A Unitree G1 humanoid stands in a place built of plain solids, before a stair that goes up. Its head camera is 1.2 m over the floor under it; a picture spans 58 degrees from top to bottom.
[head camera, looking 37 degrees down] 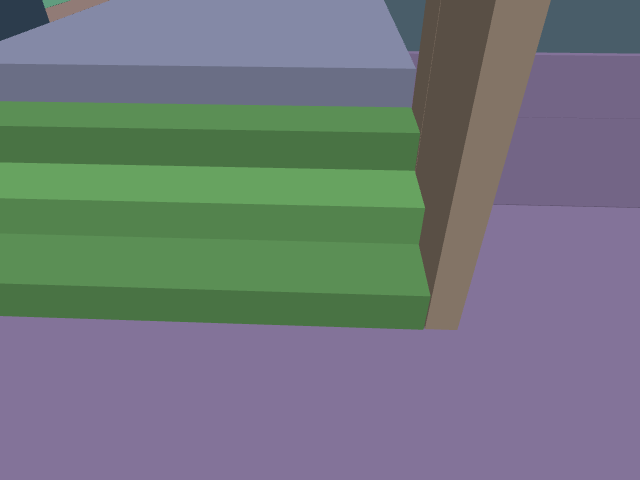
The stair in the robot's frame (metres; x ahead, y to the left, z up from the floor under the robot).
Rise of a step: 0.17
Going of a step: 0.29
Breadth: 2.10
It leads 2 degrees to the right of straight ahead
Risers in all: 4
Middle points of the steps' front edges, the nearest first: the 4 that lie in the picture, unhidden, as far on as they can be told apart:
1.10 0.67 0.17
1.39 0.66 0.34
1.68 0.65 0.50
1.97 0.64 0.67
